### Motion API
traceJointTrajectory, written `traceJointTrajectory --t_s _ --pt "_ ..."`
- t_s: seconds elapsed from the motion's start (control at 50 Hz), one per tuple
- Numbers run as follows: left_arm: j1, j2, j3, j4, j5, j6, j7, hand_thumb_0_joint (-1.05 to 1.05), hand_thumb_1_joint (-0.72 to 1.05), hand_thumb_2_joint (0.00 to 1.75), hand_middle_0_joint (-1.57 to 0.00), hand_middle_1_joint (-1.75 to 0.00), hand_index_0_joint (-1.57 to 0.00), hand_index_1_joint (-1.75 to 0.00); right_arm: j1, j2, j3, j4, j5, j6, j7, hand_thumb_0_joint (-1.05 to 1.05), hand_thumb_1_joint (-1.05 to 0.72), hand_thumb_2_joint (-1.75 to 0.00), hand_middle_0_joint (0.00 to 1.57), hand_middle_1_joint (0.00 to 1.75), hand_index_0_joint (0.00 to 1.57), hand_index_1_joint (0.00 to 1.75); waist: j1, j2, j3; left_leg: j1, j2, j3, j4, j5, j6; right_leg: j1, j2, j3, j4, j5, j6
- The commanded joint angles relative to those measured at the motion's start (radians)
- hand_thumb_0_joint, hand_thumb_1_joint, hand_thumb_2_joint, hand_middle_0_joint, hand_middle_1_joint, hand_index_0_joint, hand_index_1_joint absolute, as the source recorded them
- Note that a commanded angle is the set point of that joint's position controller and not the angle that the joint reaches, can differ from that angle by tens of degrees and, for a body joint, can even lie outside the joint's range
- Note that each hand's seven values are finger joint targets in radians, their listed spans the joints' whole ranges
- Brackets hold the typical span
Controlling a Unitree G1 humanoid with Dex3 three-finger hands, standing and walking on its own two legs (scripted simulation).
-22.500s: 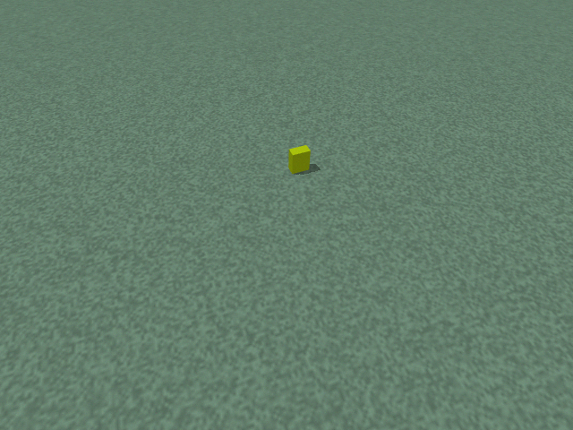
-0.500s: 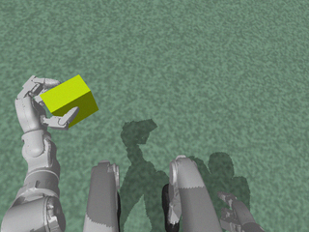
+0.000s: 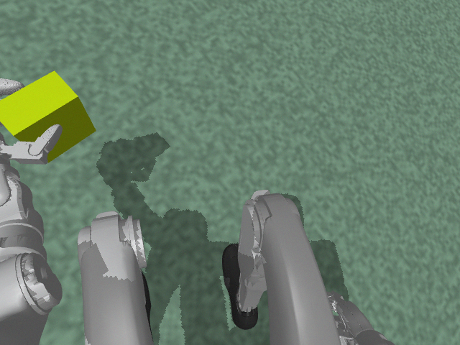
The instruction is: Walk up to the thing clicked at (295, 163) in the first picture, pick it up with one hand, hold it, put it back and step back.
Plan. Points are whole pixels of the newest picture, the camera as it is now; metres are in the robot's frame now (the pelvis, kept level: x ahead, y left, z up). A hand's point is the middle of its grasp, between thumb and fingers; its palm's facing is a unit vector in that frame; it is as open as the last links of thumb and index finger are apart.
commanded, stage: crouch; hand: left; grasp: from the side
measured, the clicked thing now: (51, 121) +0.49 +0.24 -0.09
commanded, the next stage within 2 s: lower in 0.62 s
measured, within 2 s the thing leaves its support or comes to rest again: rests again in 1.80 s
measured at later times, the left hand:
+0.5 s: hand (39, 135) +0.48 +0.27 -0.14, palm faces +0.30 -0.95 -0.01, open 9.5 cm
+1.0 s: hand (53, 146) +0.48 +0.27 -0.19, palm faces +0.31 -0.95 -0.02, open 9.5 cm
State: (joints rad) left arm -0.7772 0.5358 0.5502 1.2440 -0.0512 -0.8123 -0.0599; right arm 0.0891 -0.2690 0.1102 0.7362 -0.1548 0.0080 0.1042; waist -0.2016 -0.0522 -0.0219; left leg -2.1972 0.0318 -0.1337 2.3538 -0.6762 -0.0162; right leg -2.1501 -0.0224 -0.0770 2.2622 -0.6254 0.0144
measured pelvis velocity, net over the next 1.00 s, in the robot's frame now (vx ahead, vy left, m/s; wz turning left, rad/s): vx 0.00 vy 0.01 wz -0.11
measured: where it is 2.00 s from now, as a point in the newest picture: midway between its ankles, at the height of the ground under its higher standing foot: (192, 315)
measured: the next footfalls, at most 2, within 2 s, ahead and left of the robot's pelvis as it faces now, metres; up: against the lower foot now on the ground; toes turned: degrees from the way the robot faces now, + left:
none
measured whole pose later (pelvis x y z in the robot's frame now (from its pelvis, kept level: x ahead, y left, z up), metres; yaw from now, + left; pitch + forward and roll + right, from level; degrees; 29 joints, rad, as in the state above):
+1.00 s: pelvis +0.00 +0.01 -0.05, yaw -6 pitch +21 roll -14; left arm -0.75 0.75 0.57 1.36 -0.05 -0.91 -0.04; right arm -0.03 -0.34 0.33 0.63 -0.27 0.05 0.14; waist -0.27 -0.17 0.20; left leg -2.27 0.02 -0.26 2.58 -0.71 0.00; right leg -2.16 0.01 -0.17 2.38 -0.61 0.06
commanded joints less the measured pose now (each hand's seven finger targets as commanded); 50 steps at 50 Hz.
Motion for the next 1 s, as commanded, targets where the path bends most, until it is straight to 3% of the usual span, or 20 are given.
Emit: traceJointTrajectory --t_s 0.0,0.08,0.14,0.22,0.24,0.3,0.36,0.46,0.5,0.52,0.54,0.64,0.72,0.78,0.8,0.82,0.86,0.96,0.98 --pt "-0.261 0.218 0.01 -0.14 -0.005 -0.079 -0.028 0.0 0.12 1.23 -1.25 -1.38 -1.27 -1.38 0.124 -0.263 -0.053 -0.042 -0.01 -0.005 -0.012 0.0 -0.92 -0.91 0.2 0.3 0.2 0.3 -0.004 0.242 -0.606 0.345 -0.016 0.072 -0.249 0.041 0.027 0.339 0.047 -0.061 -0.199 0.069 -0.037" --pt "-0.282 0.271 0.046 -0.174 -0.028 -0.077 -0.041 0.0 0.13 1.21 -1.24 -1.37 -1.26 -1.37 0.117 -0.288 -0.035 -0.059 -0.013 0.004 -0.007 0.0 -0.92 -0.91 0.2 0.3 0.2 0.3 -0.008 0.263 -0.598 0.338 -0.013 0.047 -0.233 0.027 0.025 0.316 0.049 -0.081 -0.159 0.06 -0.037" --pt "-0.32 0.293 0.063 -0.253 -0.035 -0.092 -0.034 0.0 0.17 1.23 -1.23 -1.37 -1.25 -1.37 0.124 -0.297 -0.028 -0.056 -0.024 0.007 -0.005 0.0 -0.91 -0.91 0.2 0.3 0.2 0.3 -0.008 0.295 -0.657 0.384 -0.011 0.038 -0.206 0.069 0.017 0.332 0.051 -0.086 -0.138 0.103 -0.037" --pt "-0.323 0.32 0.051 -0.307 -0.016 -0.108 -0.032 0.0 0.2 1.24 -1.23 -1.36 -1.24 -1.36 0.127 -0.303 -0.021 -0.042 -0.038 0.014 -0.006 0.0 -0.92 -0.91 0.2 0.3 0.2 0.3 -0.01 0.355 -0.685 0.421 -0.006 0.032 -0.183 0.142 0.008 0.336 0.053 -0.087 -0.105 0.163 -0.042" --pt "-0.322 0.311 0.04 -0.304 -0.014 -0.111 -0.033 0.0 0.2 1.22 -1.22 -1.35 -1.24 -1.35 0.132 -0.304 -0.016 -0.04 -0.043 0.015 -0.005 0.0 -0.92 -0.91 0.2 0.3 0.2 0.3 -0.023 0.37 -0.699 0.446 -0.005 0.028 -0.172 0.176 0.006 0.34 0.053 -0.088 -0.1 0.192 -0.042" --pt "-0.301 0.297 0.032 -0.297 -0.019 -0.111 -0.036 0.0 0.18 1.22 -1.23 -1.35 -1.24 -1.35 0.124 -0.316 -0.007 -0.034 -0.05 0.021 -0.004 0.0 -0.93 -0.91 0.2 0.3 0.2 0.3 -0.028 0.4 -0.653 0.457 -0.001 0.017 -0.169 0.201 -0.001 0.31 0.053 -0.1 -0.085 0.209 -0.046" --pt "-0.276 0.29 0.029 -0.241 -0.024 -0.106 -0.034 0.0 0.17 1.21 -1.24 -1.35 -1.25 -1.35 0.104 -0.325 0.005 -0.041 -0.055 0.027 -0.002 0.0 -0.93 -0.91 0.2 0.3 0.2 0.3 -0.041 0.378 -0.576 0.397 -0.003 0.011 -0.157 0.157 0.003 0.291 0.052 -0.11 -0.081 0.179 -0.044" --pt "-0.22 0.283 0.036 -0.21 -0.039 -0.108 -0.037 0.0 0.19 1.23 -1.26 -1.38 -1.28 -1.37 0.089 -0.338 0.025 -0.06 -0.065 0.037 0.005 0.0 -0.92 -0.91 0.2 0.3 0.2 0.3 -0.046 0.329 -0.578 0.393 -0.002 0.001 -0.127 0.191 0.007 0.326 0.055 -0.125 -0.076 0.207 -0.034" --pt "-0.222 0.284 0.026 -0.187 -0.032 -0.107 -0.036 0.0 0.22 1.24 -1.27 -1.39 -1.29 -1.39 0.083 -0.343 0.032 -0.065 -0.069 0.039 0.007 0.0 -0.92 -0.91 0.2 0.3 0.2 0.3 -0.063 0.315 -0.557 0.366 -0.001 -0.003 -0.119 0.176 0.01 0.333 0.056 -0.128 -0.075 0.202 -0.032" --pt "-0.236 0.319 0.04 -0.217 -0.029 -0.111 -0.032 0.0 0.21 1.25 -1.29 -1.4 -1.3 -1.4 0.075 -0.341 0.032 -0.065 -0.068 0.04 0.006 0.0 -0.92 -0.91 0.2 0.3 0.2 0.3 -0.05 0.311 -0.559 0.341 -0.002 0.003 -0.113 0.157 0.013 0.343 0.059 -0.122 -0.079 0.186 -0.032" --pt "-0.234 0.31 0.033 -0.198 -0.029 -0.113 -0.028 0.0 0.19 1.24 -1.29 -1.4 -1.31 -1.4 0.066 -0.341 0.037 -0.068 -0.07 0.041 0.007 0.0 -0.92 -0.91 0.2 0.3 0.2 0.3 -0.059 0.305 -0.542 0.333 -0.001 -0.001 -0.112 0.138 0.014 0.33 0.059 -0.126 -0.076 0.173 -0.031" --pt "-0.265 0.379 0.07 -0.252 -0.032 -0.137 -0.013 0.0 0.19 1.23 -1.26 -1.37 -1.28 -1.37 0.058 -0.358 0.052 -0.08 -0.08 0.047 0.01 0.0 -0.91 -0.91 0.2 0.3 0.2 0.3 -0.058 0.353 -0.57 0.365 0.003 -0.012 -0.112 0.144 0.007 0.348 0.062 -0.135 -0.065 0.178 -0.034" --pt "-0.29 0.39 0.052 -0.253 -0.015 -0.147 -0.004 0.0 0.15 1.19 -1.25 -1.38 -1.27 -1.37 0.038 -0.364 0.065 -0.084 -0.091 0.048 0.009 0.0 -0.92 -0.91 0.2 0.3 0.2 0.3 -0.072 0.382 -0.54 0.368 0.008 -0.016 -0.107 0.137 0.004 0.324 0.064 -0.137 -0.058 0.176 -0.036" --pt "-0.239 0.338 0.038 -0.134 -0.026 -0.145 0.007 0.0 0.14 1.18 -1.22 -1.35 -1.24 -1.34 0.026 -0.369 0.089 -0.093 -0.098 0.047 0.013 0.0 -0.93 -0.91 0.2 0.3 0.2 0.3 -0.103 0.341 -0.479 0.341 0.008 -0.027 -0.09 0.135 0.006 0.325 0.066 -0.149 -0.058 0.182 -0.032" --pt "-0.221 0.351 0.051 -0.102 -0.027 -0.148 0.018 0.0 0.11 1.17 -1.22 -1.35 -1.24 -1.34 0.021 -0.373 0.091 -0.092 -0.098 0.048 0.014 0.0 -0.93 -0.91 0.2 0.3 0.2 0.3 -0.101 0.318 -0.45 0.312 0.009 -0.028 -0.087 0.104 0.009 0.313 0.069 -0.153 -0.064 0.158 -0.032" --pt "-0.239 0.348 0.035 -0.087 -0.027 -0.155 0.02 0.0 0.11 1.16 -1.23 -1.35 -1.25 -1.34 0.014 -0.375 0.102 -0.101 -0.102 0.048 0.016 0.0 -0.92 -0.91 0.2 0.3 0.2 0.3 -0.116 0.306 -0.433 0.294 0.008 -0.034 -0.086 0.085 0.011 0.319 0.069 -0.158 -0.068 0.146 -0.03" --pt "-0.219 0.375 0.047 -0.068 -0.023 -0.168 0.028 0.0 0.12 1.16 -1.22 -1.34 -1.24 -1.33 0.014 -0.382 0.112 -0.103 -0.108 0.05 0.016 0.0 -0.92 -0.91 0.2 0.3 0.2 0.3 -0.11 0.3 -0.434 0.305 0.007 -0.04 -0.082 0.089 0.011 0.331 0.072 -0.167 -0.069 0.149 -0.027" --pt "-0.267 0.439 0.028 -0.065 0.0 -0.205 0.022 0.0 0.14 1.17 -1.23 -1.36 -1.25 -1.35 -0.022 -0.398 0.143 -0.115 -0.124 0.049 0.015 0.0 -0.92 -0.9 0.2 0.3 0.2 0.3 -0.129 0.345 -0.426 0.354 0.019 -0.055 -0.073 0.111 0.005 0.323 0.076 -0.176 -0.05 0.164 -0.028" --pt "-0.259 0.47 0.052 -0.068 -0.002 -0.214 0.026 0.0 0.14 1.16 -1.22 -1.35 -1.24 -1.33 -0.029 -0.404 0.147 -0.113 -0.125 0.049 0.014 0.0 -0.92 -0.9 0.2 0.3 0.2 0.3 -0.123 0.358 -0.417 0.35 0.022 -0.062 -0.078 0.104 0.003 0.32 0.078 -0.181 -0.04 0.157 -0.03"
